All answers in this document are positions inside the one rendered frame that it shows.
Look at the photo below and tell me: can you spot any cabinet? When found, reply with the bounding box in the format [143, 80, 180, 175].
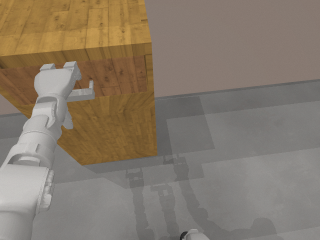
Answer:
[0, 0, 158, 166]

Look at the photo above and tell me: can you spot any drawer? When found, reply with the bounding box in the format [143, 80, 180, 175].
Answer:
[0, 55, 147, 105]

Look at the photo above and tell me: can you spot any left robot upper arm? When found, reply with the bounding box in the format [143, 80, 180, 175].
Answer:
[0, 164, 55, 240]

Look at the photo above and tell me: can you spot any robot left forearm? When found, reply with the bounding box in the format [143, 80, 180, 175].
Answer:
[0, 93, 67, 174]

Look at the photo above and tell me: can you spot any handle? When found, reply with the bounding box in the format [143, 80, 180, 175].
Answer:
[66, 80, 95, 102]

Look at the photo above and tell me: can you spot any robot left hand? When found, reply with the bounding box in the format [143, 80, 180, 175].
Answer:
[34, 61, 82, 130]

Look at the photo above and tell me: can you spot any right robot shin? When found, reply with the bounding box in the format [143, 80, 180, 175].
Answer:
[185, 229, 198, 236]

